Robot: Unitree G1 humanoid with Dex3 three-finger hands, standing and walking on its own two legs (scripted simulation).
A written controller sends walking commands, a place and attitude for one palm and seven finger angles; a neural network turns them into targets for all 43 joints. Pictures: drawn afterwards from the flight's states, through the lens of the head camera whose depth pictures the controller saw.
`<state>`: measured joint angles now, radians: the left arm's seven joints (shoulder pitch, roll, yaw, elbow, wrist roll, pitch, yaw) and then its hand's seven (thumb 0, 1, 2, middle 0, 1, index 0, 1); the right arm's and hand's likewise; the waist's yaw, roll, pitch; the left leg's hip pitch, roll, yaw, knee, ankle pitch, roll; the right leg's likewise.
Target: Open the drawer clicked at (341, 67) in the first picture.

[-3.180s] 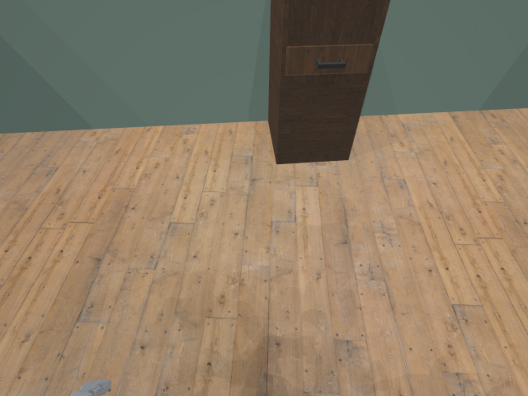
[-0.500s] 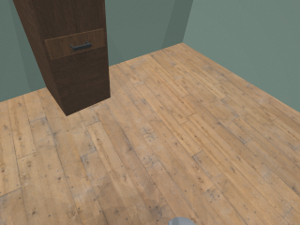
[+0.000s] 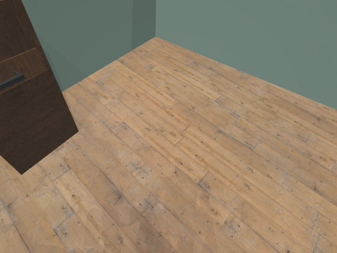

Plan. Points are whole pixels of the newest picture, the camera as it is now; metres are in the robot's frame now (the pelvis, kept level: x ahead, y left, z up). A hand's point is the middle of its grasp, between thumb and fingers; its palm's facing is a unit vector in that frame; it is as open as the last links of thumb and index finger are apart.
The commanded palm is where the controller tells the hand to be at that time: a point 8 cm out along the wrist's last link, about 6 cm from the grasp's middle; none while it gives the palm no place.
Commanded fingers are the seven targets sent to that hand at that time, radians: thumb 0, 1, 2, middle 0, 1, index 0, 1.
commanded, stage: walk to a spot facing it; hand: left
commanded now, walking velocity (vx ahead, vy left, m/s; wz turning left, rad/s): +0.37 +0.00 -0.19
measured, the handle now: (6, 80) +0.80 +0.75 -0.14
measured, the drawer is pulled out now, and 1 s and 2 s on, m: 0.00 0.00 0.00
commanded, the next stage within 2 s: turn to face it in 0.98 s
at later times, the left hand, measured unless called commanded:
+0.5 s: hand (79, 211) +0.26 +0.26 -0.16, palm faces -0.11 -0.98 -0.16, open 7.4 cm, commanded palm none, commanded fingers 0.00 0.90 0.90 -0.20 -0.30 -0.20 -0.30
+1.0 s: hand (139, 131) +0.55 +0.12 -0.14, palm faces -0.35 -0.90 -0.24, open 7.3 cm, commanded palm none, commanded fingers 0.00 0.90 0.90 -0.20 -0.30 -0.20 -0.30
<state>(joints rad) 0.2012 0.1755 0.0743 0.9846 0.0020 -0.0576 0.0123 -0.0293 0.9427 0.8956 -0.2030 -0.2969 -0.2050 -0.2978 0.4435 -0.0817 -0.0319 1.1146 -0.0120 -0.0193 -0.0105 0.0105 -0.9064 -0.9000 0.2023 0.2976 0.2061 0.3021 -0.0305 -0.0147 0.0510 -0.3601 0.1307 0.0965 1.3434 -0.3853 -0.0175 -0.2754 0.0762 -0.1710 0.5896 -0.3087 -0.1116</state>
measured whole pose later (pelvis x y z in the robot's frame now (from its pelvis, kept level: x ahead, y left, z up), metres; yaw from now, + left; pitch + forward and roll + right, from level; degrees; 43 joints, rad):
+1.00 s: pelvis +0.41 -0.03 +0.01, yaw -24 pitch -1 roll +1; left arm 0.21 0.16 0.07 1.01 0.02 -0.05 0.01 0.00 0.93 0.90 -0.20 -0.30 -0.20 -0.30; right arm 0.26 -0.18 -0.06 1.03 -0.03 -0.01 0.00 0.01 -0.91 -0.90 0.20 0.30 0.20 0.30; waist -0.03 0.03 0.06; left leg -0.50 0.17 0.08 1.20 -0.32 -0.05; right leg -0.29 0.00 -0.12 0.53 -0.22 -0.08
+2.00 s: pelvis +0.52 -0.08 +0.02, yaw +2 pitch +0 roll +2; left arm 0.19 0.18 0.04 0.90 0.02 0.03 0.03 0.00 0.91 0.90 -0.20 -0.30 -0.20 -0.30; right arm 0.25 -0.27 -0.12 0.94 -0.03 0.08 0.03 0.01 -0.91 -0.90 0.20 0.30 0.20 0.30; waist -0.05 0.05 0.03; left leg -0.58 -0.04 -0.01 1.10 -0.35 -0.05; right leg -0.19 -0.07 -0.09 0.48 -0.29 0.00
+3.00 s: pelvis +0.55 -0.06 +0.02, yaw +40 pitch +0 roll +2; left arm 0.22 0.19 0.03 0.88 0.03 0.01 0.02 0.00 0.90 0.90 -0.20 -0.30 -0.21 -0.30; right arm 0.17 -0.27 -0.08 0.95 -0.01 0.09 0.04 0.01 -0.91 -0.90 0.20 0.30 0.20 0.30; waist -0.01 0.01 0.10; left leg -0.42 0.05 0.05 0.93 -0.42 -0.07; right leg -0.20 -0.15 -0.24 0.54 -0.33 0.01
